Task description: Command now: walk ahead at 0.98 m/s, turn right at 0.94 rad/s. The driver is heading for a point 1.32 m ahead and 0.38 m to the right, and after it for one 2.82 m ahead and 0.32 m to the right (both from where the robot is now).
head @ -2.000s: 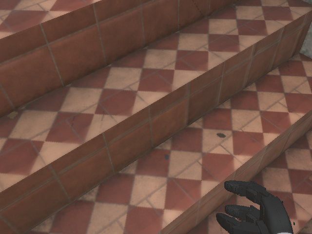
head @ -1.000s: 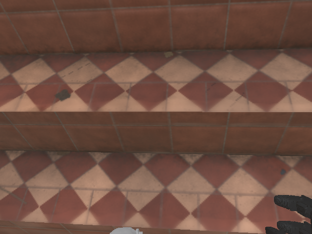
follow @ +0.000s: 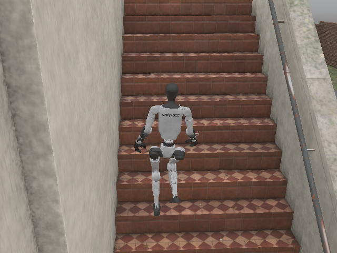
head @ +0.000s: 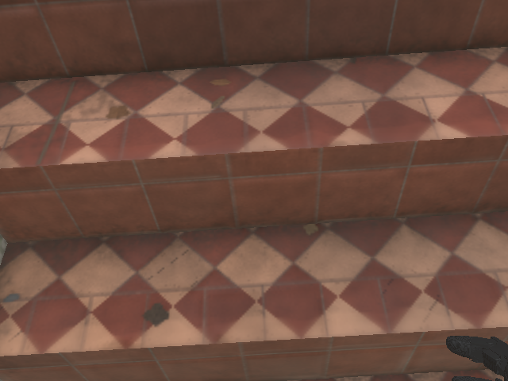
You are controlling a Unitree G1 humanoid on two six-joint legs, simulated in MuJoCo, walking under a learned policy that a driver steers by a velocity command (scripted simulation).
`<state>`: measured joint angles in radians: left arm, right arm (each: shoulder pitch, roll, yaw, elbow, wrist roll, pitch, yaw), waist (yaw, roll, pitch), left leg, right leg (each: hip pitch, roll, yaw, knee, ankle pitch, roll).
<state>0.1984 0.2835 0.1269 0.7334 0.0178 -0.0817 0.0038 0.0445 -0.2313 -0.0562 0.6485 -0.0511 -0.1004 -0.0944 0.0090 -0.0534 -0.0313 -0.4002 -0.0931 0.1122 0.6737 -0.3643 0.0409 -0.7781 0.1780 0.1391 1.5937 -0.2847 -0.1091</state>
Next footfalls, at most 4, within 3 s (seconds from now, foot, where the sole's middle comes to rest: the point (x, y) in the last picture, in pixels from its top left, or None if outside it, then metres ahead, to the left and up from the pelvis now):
0.28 right None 0.27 -0.22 -0.53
0.74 left None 0.25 -0.08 -0.53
0.88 right None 0.32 -0.35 -0.30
1.04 right None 0.28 -0.34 -0.51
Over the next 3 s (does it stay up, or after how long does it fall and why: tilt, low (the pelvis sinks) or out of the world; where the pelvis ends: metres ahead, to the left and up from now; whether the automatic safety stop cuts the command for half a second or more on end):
falls after 1.46 s (tilt)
